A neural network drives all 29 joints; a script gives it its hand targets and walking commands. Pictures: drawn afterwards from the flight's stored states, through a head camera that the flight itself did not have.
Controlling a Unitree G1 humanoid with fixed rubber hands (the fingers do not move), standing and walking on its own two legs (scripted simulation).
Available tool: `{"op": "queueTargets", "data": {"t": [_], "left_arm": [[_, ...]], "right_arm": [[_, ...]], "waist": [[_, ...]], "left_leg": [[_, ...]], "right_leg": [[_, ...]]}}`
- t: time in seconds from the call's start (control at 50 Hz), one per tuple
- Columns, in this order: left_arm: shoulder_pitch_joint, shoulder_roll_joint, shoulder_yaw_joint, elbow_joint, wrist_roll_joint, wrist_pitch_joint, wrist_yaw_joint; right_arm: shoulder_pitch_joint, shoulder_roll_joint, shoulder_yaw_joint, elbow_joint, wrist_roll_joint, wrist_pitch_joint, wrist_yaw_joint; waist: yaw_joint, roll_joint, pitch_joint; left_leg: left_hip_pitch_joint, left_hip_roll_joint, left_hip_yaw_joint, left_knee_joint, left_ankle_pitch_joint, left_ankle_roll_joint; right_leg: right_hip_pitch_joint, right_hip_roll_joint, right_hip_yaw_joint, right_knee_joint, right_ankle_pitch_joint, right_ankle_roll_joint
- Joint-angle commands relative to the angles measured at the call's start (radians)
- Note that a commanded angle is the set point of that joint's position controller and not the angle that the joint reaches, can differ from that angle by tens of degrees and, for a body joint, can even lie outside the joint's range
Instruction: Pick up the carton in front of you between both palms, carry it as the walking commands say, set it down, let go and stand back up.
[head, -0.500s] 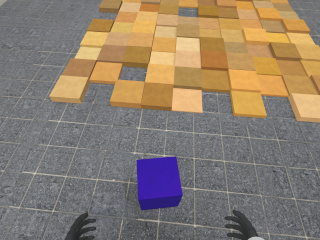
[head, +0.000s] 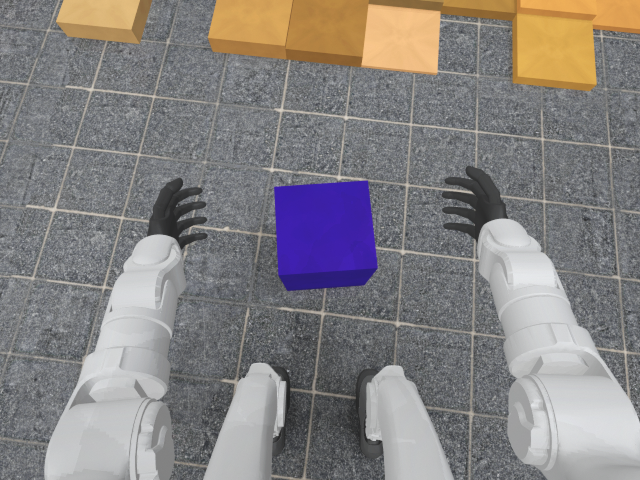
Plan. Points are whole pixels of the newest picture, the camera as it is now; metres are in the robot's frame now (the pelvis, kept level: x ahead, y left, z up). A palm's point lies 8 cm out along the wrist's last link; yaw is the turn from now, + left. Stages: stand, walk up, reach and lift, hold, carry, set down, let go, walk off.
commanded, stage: reach and lift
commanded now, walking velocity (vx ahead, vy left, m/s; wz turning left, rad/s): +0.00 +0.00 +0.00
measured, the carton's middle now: (323, 241) +0.53 +0.01 -0.55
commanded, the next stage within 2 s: none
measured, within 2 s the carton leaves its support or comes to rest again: neither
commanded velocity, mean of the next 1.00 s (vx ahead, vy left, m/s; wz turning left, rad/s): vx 0.00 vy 0.00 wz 0.00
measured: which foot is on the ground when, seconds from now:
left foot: down 0.00-1.00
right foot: down 0.00-1.00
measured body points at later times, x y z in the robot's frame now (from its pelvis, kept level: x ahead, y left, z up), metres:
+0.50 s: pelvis +0.02 +0.00 -0.03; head +0.35 +0.00 +0.28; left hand +0.54 +0.21 -0.16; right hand +0.57 -0.18 -0.16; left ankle +0.08 +0.13 -0.64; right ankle +0.08 -0.12 -0.64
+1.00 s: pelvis -0.03 +0.00 -0.25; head +0.34 +0.00 +0.01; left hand +0.52 +0.21 -0.41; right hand +0.55 -0.18 -0.41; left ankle +0.08 +0.13 -0.64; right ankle +0.08 -0.12 -0.64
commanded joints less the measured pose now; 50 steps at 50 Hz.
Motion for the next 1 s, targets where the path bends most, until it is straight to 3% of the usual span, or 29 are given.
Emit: {"op": "queueTargets", "data": {"t": [0.0,0.12,0.22,0.36,0.44,0.58,0.72,0.78,0.98], "left_arm": [[-0.338,0.124,0.032,-0.058,-0.008,-0.04,0.019],[-0.537,0.143,0.065,0.028,-0.02,-0.089,0.031],[-0.643,0.159,0.106,0.048,0.004,-0.129,0.024],[-0.588,0.126,0.159,0.024,0.059,-0.189,-0.008],[-0.542,0.081,0.195,0.038,0.097,-0.226,-0.025],[-0.518,0.066,0.205,0.073,0.113,-0.251,-0.015],[-0.631,0.158,0.086,0.04,-0.019,-0.245,0.033],[-0.696,0.198,0.028,0.038,-0.085,-0.229,0.052],[-0.933,0.273,-0.035,0.164,-0.166,-0.193,0.07]], "right_arm": [[-0.365,-0.144,-0.03,-0.037,0.006,-0.041,-0.01],[-0.592,-0.188,-0.047,0.07,0.007,-0.094,-0.008],[-0.714,-0.212,-0.077,0.11,-0.024,-0.134,0.0],[-0.668,-0.166,-0.132,0.087,-0.091,-0.185,0.016],[-0.612,-0.114,-0.173,0.085,-0.129,-0.218,0.024],[-0.575,-0.101,-0.175,0.101,-0.13,-0.241,0.001],[-0.689,-0.201,-0.06,0.055,-0.003,-0.24,-0.048],[-0.755,-0.24,0.004,0.046,0.066,-0.225,-0.065],[-0.984,-0.313,0.105,0.177,0.165,-0.191,-0.084]], "waist": [[0.011,-0.021,-0.748],[0.025,-0.03,-0.883],[0.03,-0.045,-0.996],[0.028,-0.058,-1.119],[0.022,-0.055,-1.035],[0.016,-0.04,-0.997],[0.013,-0.04,-1.185],[0.016,-0.048,-1.241],[0.021,-0.057,-1.074]], "left_leg": [[0.284,-0.058,0.057,-0.109,0.053,-0.033],[0.225,-0.06,0.054,-0.086,0.088,-0.033],[0.204,-0.065,0.056,-0.069,0.209,-0.034],[0.169,-0.077,0.047,-0.045,0.488,-0.034],[0.037,-0.071,0.03,0.011,0.533,-0.043],[-0.166,-0.072,0.036,0.224,0.441,-0.063],[-0.201,-0.076,0.046,0.494,0.407,-0.071],[-0.221,-0.073,0.062,0.582,0.335,-0.07],[-0.38,-0.042,0.085,0.771,0.037,-0.054]], "right_leg": [[0.344,0.054,-0.032,-0.115,0.048,0.024],[0.308,0.06,-0.026,-0.088,0.089,0.023],[0.325,0.066,-0.019,-0.068,0.217,0.022],[0.374,0.068,0.007,-0.032,0.552,0.018],[0.244,0.06,0.02,0.024,0.615,0.021],[-0.048,0.064,0.005,0.232,0.472,0.038],[-0.146,0.073,-0.025,0.502,0.392,0.046],[-0.151,0.068,-0.041,0.593,0.323,0.046],[-0.267,0.032,-0.045,0.77,0.029,0.032]]}}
